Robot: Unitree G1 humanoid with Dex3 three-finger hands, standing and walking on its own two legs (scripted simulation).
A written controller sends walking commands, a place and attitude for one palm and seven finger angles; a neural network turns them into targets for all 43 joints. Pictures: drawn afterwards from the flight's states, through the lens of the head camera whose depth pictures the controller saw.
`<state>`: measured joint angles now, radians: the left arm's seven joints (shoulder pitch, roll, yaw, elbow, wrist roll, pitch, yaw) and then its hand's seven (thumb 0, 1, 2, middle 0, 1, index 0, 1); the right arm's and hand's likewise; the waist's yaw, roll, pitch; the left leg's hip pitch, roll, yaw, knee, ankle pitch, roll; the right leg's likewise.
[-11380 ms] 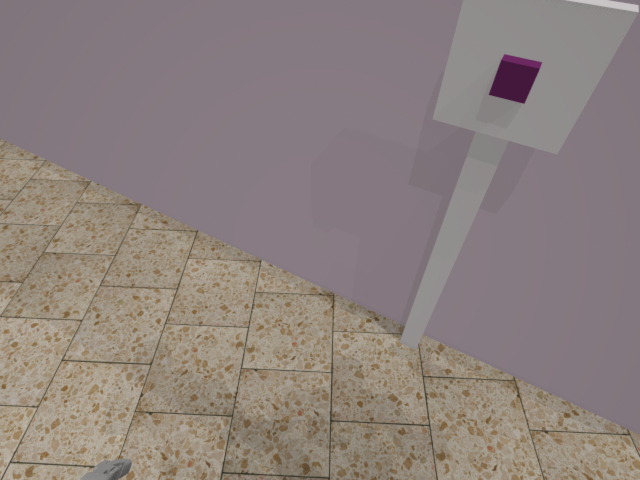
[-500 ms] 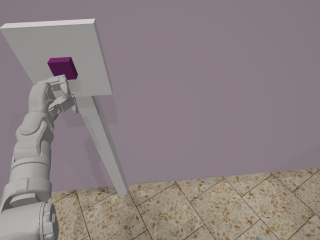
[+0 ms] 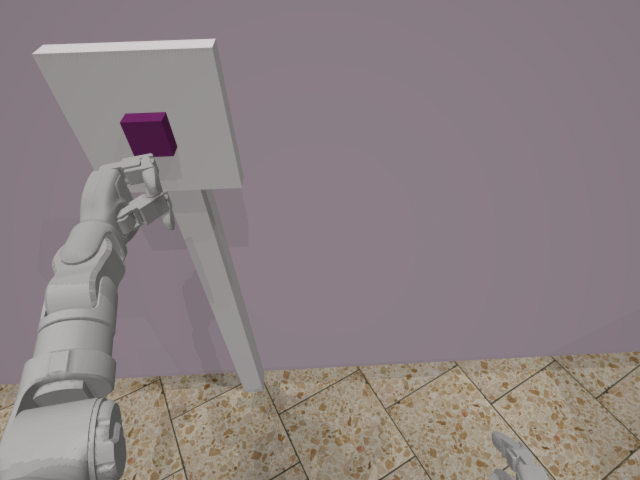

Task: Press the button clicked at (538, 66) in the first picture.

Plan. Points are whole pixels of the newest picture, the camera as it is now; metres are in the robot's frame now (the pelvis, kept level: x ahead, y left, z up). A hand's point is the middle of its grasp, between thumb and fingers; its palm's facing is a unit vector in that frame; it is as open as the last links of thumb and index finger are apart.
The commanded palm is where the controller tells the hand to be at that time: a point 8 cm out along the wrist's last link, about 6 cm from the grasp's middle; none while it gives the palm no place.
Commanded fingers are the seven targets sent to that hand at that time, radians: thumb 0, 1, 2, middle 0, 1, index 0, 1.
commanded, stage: press the button with the knuckle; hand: left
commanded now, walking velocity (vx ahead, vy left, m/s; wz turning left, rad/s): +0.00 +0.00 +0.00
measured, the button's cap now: (150, 133) +0.51 +0.25 +0.20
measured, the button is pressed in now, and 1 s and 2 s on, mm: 0 6 0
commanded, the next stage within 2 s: hold the button down briefly in 1.16 s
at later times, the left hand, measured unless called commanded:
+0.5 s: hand (171, 183) +0.45 +0.22 +0.16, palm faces +0.09 -1.00 +0.01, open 3.1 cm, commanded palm +0.42 +0.27 +0.17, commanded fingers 0.00 0.90 0.90 -1.30 -1.50 -1.30 -1.50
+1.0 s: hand (172, 175) +0.46 +0.22 +0.16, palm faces +0.10 -0.99 +0.00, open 3.4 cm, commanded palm +0.45 +0.27 +0.17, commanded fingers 0.00 0.90 0.90 -1.30 -1.50 -1.30 -1.50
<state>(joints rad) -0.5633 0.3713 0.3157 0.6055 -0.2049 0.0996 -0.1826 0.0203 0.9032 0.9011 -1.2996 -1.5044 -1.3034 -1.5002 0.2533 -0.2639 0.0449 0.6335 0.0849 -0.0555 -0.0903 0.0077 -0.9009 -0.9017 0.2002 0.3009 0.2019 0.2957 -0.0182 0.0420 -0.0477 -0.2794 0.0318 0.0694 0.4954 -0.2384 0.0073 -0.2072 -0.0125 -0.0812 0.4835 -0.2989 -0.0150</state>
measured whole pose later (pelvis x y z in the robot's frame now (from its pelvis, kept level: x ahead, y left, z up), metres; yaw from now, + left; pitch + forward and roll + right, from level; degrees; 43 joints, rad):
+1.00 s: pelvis +0.00 +0.00 -0.01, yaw +0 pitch +6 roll -1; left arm -0.88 0.49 0.37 1.07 -0.12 -0.09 -0.21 0.02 0.90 0.90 -1.30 -1.50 -1.42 -1.50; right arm 0.34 -0.28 0.03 0.68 0.06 -0.04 -0.08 0.01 -0.90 -0.90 0.20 0.30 0.20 0.30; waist -0.08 0.03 -0.03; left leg -0.41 0.04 0.06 0.57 -0.25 0.01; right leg -0.33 -0.01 -0.09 0.53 -0.30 -0.01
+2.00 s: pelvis -0.01 +0.01 -0.01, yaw -1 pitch +6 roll -1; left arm -0.81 0.48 0.40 1.01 -0.15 -0.13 -0.22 0.03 0.90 0.90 -1.30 -1.50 -1.39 -1.50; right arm 0.39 -0.28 0.03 0.66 0.06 -0.07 -0.07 0.01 -0.90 -0.90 0.20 0.30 0.20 0.30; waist -0.09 0.04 -0.06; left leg -0.44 0.05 0.08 0.58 -0.26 0.02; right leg -0.36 0.00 -0.06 0.53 -0.29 0.00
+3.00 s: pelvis +0.00 -0.01 +0.00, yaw -1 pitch -1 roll +0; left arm -0.22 0.33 0.35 0.21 -0.27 0.18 -0.20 0.02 0.90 0.90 -1.30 -1.50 -1.30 -1.50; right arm 0.26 -0.27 0.04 0.61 0.08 -0.04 -0.09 0.01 -0.90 -0.90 0.20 0.30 0.20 0.30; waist 0.01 0.05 -0.05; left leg -0.22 0.04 0.07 0.48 -0.23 -0.01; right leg -0.16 0.00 -0.07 0.49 -0.30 -0.03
